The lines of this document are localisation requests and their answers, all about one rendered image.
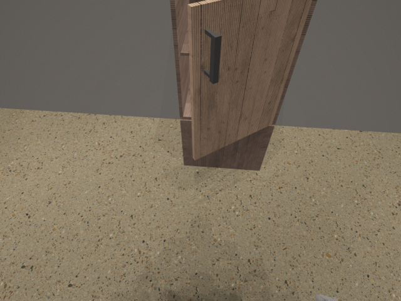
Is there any handle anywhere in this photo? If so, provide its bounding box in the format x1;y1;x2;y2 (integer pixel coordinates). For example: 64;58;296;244
204;28;222;84

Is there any cupboard door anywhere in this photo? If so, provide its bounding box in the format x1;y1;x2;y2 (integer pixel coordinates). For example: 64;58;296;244
187;0;312;160

